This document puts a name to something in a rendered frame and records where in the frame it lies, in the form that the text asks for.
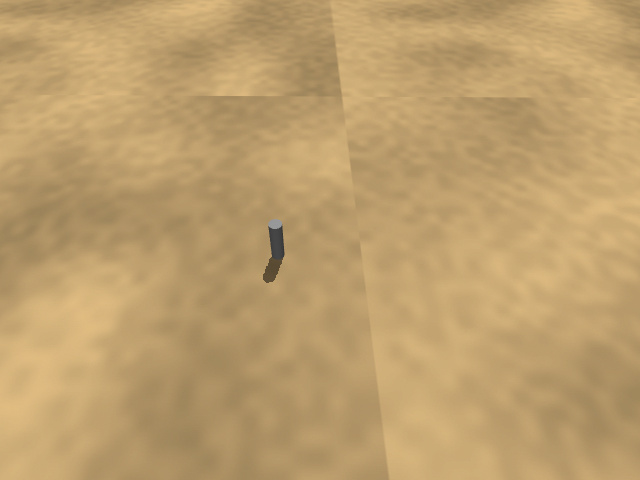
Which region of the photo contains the can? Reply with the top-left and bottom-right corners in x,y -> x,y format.
268,219 -> 285,260

